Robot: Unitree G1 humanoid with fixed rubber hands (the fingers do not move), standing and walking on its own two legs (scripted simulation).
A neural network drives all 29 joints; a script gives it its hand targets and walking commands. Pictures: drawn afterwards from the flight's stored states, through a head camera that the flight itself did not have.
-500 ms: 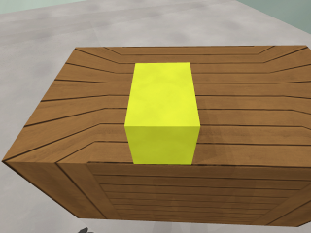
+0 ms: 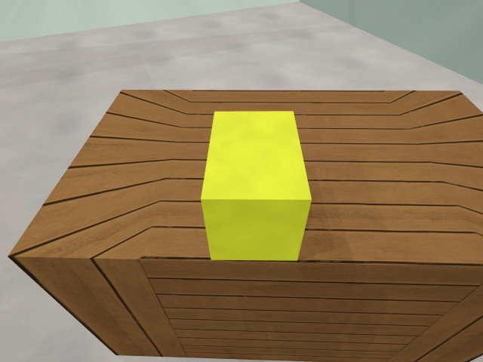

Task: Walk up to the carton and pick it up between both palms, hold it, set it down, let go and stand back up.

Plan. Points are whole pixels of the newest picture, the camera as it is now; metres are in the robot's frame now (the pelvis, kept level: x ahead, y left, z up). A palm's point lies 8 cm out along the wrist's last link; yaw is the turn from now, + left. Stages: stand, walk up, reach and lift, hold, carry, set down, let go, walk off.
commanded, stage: stand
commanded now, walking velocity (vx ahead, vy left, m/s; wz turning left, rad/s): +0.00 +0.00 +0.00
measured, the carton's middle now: (253, 182) +0.46 +0.01 +0.03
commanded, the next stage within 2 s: none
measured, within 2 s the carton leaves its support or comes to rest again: neither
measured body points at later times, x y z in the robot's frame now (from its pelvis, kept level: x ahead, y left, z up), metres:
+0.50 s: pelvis -0.01 +0.01 +0.00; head -0.02 +0.01 +0.45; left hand -0.07 +0.20 -0.16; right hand -0.07 -0.19 -0.16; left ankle +0.01 +0.09 -0.74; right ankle -0.01 -0.10 -0.74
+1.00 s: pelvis +0.00 +0.01 +0.00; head +0.00 +0.01 +0.45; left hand -0.06 +0.19 -0.16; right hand -0.07 -0.19 -0.16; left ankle +0.01 +0.09 -0.74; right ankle -0.01 -0.10 -0.74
